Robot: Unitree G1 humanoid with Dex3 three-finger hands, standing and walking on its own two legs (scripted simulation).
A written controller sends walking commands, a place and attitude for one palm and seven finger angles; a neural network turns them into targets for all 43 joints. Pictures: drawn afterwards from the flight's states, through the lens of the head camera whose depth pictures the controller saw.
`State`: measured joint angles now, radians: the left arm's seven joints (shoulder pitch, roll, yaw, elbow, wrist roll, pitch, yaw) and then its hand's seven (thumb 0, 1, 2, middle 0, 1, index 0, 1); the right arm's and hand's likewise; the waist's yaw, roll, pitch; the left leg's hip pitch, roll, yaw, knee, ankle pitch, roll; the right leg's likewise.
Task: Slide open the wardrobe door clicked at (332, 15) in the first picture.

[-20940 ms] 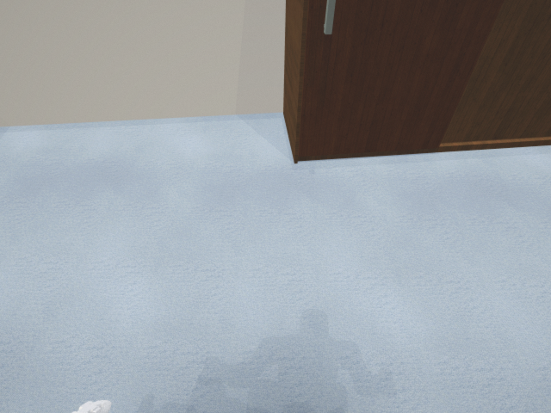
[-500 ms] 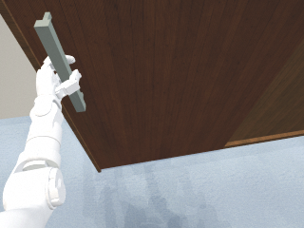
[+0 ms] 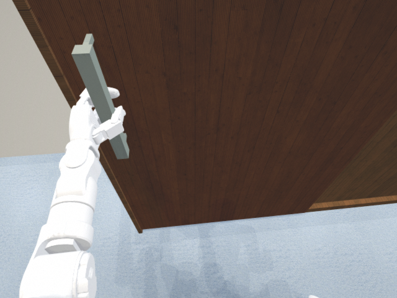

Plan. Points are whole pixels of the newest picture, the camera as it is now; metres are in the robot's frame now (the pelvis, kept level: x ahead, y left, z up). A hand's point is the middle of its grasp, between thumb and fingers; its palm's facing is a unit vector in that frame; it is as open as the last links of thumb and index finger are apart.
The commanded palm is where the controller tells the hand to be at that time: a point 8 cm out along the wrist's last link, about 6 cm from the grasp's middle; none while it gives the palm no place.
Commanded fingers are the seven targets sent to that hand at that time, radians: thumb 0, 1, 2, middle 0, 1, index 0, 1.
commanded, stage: tug the door sideways, standing still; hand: left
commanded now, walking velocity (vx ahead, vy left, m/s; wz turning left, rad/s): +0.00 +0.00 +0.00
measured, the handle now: (108, 105) +0.48 +0.21 +0.12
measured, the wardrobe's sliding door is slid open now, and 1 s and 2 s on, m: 0.00 0.04 0.15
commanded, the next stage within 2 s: step sideways, sliding the door along in 0.70 s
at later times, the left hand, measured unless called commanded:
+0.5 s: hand (122, 121) +0.43 +0.17 +0.12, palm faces +0.21 -0.98 -0.01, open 6.2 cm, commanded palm +0.40 +0.16 +0.12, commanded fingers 0.00 0.90 0.90 -0.45 -1.40 -0.45 -1.40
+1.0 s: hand (136, 121) +0.43 +0.14 +0.12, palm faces +0.18 -0.98 -0.11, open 6.3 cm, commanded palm +0.41 +0.18 +0.13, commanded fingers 0.00 0.90 0.90 -0.45 -1.40 -0.45 -1.40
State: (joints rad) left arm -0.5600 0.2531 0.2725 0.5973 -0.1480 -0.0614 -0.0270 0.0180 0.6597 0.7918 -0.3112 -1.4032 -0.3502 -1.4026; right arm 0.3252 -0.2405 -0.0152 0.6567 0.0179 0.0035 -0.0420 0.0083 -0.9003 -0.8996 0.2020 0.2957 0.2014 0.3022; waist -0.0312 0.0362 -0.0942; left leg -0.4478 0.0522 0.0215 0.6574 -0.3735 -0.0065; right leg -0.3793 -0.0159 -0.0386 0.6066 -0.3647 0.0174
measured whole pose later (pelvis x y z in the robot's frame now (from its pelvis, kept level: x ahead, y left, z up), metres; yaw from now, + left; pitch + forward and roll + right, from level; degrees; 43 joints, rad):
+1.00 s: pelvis -0.04 -0.01 -0.01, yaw +1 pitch +5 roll -1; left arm -0.84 0.30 0.14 0.99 -0.12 -0.14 0.11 0.00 0.65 0.77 -0.38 -1.39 -0.31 -1.40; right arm 0.31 -0.24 0.00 0.74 0.04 -0.05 -0.10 0.01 -0.90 -0.90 0.20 0.30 0.20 0.30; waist -0.05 0.05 0.00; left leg -0.45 0.05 0.01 0.72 -0.36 -0.02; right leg -0.40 -0.01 -0.01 0.71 -0.39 0.01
